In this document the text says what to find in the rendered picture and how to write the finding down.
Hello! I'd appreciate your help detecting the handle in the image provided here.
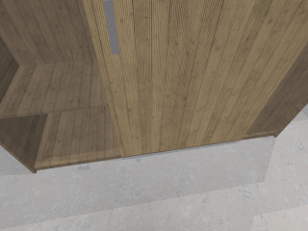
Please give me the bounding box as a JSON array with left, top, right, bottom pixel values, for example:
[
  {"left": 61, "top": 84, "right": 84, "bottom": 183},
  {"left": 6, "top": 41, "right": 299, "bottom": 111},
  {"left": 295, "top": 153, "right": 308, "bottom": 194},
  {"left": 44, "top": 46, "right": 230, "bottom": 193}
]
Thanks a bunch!
[{"left": 103, "top": 0, "right": 120, "bottom": 55}]

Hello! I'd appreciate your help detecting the wardrobe door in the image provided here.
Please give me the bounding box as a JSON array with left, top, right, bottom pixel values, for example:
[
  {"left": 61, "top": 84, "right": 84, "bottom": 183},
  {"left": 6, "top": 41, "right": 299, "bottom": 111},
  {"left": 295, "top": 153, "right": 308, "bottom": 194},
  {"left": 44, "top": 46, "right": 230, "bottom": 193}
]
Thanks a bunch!
[
  {"left": 245, "top": 42, "right": 308, "bottom": 134},
  {"left": 83, "top": 0, "right": 308, "bottom": 157}
]

